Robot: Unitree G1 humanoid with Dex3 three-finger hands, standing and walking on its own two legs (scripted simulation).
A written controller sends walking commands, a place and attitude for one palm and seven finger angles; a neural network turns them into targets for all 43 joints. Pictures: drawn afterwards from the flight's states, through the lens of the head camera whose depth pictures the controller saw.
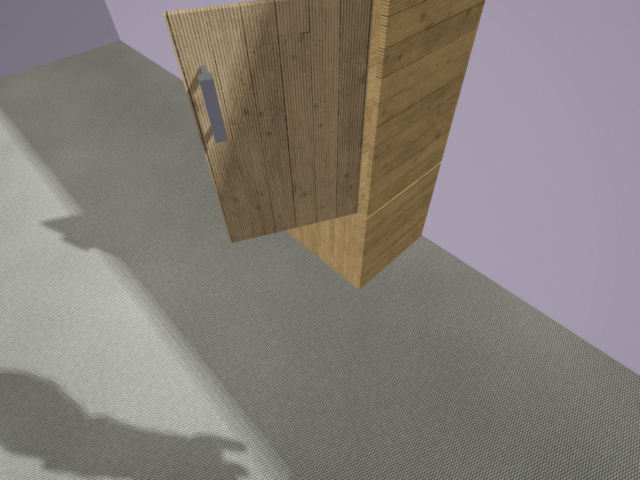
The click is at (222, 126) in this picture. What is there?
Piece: cupboard door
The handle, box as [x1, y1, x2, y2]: [198, 65, 227, 142]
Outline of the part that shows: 202,65 200,66 202,73 199,74 198,77 215,142 227,140 211,73 206,72 205,66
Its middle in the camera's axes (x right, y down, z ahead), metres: -0.22 -0.26 +0.76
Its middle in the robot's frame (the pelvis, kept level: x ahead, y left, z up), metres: +0.75 +0.25 +0.08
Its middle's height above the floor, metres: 0.86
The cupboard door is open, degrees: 63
